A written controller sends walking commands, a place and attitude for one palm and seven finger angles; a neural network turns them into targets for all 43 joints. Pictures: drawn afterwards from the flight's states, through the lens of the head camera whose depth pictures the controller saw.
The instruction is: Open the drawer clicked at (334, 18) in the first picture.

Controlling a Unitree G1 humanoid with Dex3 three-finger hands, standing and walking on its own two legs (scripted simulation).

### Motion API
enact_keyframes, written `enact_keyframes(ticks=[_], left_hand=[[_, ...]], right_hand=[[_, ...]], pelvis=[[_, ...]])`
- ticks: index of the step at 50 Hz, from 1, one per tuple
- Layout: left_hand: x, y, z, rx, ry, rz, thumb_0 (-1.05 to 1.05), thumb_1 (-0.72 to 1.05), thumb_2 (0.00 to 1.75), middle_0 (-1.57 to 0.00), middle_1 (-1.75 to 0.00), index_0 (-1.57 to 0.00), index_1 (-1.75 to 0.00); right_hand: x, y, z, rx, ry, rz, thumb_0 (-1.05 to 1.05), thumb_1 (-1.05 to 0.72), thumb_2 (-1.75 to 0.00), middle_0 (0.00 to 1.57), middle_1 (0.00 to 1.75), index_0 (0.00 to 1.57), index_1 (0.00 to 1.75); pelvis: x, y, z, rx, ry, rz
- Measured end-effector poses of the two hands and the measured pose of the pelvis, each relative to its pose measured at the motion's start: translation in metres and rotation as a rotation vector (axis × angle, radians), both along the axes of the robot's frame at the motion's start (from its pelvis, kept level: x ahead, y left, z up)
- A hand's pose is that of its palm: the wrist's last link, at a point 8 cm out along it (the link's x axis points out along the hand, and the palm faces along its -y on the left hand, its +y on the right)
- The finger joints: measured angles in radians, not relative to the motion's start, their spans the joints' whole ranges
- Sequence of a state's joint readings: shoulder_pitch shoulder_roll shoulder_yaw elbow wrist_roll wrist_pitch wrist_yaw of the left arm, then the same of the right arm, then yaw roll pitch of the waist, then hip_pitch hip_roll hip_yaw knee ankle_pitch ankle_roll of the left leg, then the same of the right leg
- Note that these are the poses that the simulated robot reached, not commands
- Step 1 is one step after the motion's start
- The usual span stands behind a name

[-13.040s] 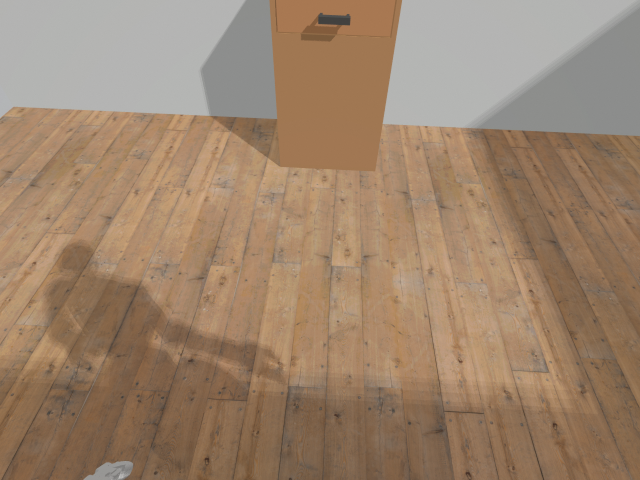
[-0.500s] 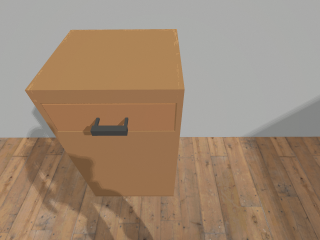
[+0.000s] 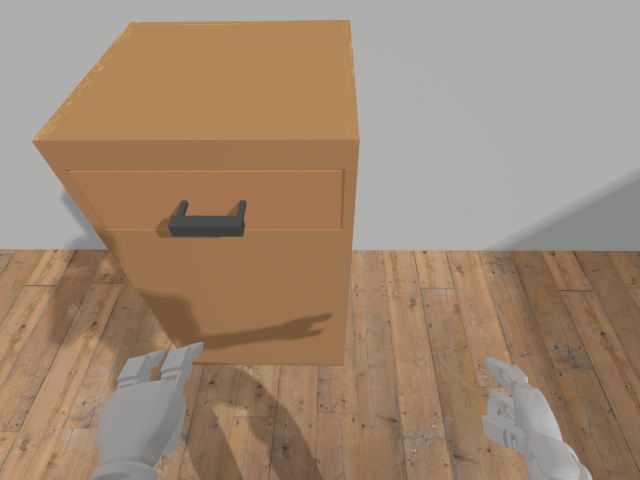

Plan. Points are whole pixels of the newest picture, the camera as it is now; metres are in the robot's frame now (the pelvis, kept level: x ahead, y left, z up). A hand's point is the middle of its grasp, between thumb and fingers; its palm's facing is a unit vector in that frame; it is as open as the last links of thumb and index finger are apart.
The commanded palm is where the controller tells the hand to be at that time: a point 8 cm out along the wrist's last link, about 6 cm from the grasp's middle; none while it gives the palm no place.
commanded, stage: raise the hand with hooked fingers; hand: left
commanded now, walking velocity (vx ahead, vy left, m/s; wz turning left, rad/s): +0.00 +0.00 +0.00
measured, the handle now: (210, 216) +0.51 +0.25 +0.00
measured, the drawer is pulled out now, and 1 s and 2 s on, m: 0.00 0.00 0.00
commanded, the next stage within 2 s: move the hooked fingers above the handle in 1.50 s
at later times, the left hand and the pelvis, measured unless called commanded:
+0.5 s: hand (155, 362) +0.24 +0.24 +0.02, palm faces -0.09 -0.13 -0.99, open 11.4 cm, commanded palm +0.22 +0.24 +0.09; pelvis +0.01 -0.01 +0.01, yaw +1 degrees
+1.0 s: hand (129, 272) +0.31 +0.27 +0.10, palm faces +0.08 -0.08 -0.99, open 13.7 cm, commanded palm +0.29 +0.27 +0.16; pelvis +0.02 +0.03 +0.02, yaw +2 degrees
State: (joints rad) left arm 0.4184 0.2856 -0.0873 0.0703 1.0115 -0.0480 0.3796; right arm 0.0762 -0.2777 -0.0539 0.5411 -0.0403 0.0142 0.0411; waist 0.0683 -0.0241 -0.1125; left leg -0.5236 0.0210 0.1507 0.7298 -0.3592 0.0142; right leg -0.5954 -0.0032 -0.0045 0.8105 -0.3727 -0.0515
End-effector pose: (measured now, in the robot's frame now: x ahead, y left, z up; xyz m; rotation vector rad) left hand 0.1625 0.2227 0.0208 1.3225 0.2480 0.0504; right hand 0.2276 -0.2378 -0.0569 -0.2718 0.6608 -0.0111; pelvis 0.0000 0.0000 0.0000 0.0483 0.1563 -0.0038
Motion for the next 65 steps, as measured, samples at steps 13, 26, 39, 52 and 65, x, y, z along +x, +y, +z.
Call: enact_keyframes(ticks=[13,26,39,52,65], left_hand=[[0.013,0.026,0.037,0.216,-0.264,0.067,0.0,0.31,0.65,-0.26,-0.67,-0.27,-0.67],[0.059,0.015,0.056,0.117,-0.026,-0.021,0.0,0.02,0.52,-0.28,-0.86,-0.29,-0.86],[0.095,0.045,0.099,0.178,-0.248,0.047,0.0,-0.28,0.39,-0.3,-1.06,-0.31,-1.05],[0.128,0.052,0.137,0.174,-0.19,-0.028,0.0,-0.47,0.31,-0.31,-1.18,-0.32,-1.18],[0.138,0.06,0.139,0.149,-0.107,-0.069,0.0,-0.49,0.3,-0.31,-1.2,-0.32,-1.2]], right_hand=[[0.027,0.05,-0.042,0.066,0.045,0.144,0.01,-0.91,-0.9,0.2,0.3,0.2,0.3],[-0.05,0.007,-0.045,0.03,0.267,-0.058,0.01,-0.9,-0.9,0.2,0.3,0.21,0.3],[-0.019,0.013,-0.031,0.027,0.2,-0.1,0.01,-0.91,-0.9,0.2,0.3,0.2,0.3],[0.008,0.076,-0.006,0.097,0.148,0.011,0.01,-0.9,-0.9,0.2,0.3,0.21,0.3],[-0.024,0.062,-0.021,0.069,0.271,-0.018,0.01,-0.9,-0.9,0.2,0.3,0.21,0.3]], pelvis=[[-0.006,-0.021,-0.024,-0.028,0.009,0.094],[0.015,-0.009,0.01,-0.013,-0.041,0.014],[0.019,0.015,0.013,-0.03,-0.057,0.032],[0.024,0.028,0.025,-0.04,-0.122,0.037],[0.023,0.034,0.03,-0.045,-0.114,0.041]])
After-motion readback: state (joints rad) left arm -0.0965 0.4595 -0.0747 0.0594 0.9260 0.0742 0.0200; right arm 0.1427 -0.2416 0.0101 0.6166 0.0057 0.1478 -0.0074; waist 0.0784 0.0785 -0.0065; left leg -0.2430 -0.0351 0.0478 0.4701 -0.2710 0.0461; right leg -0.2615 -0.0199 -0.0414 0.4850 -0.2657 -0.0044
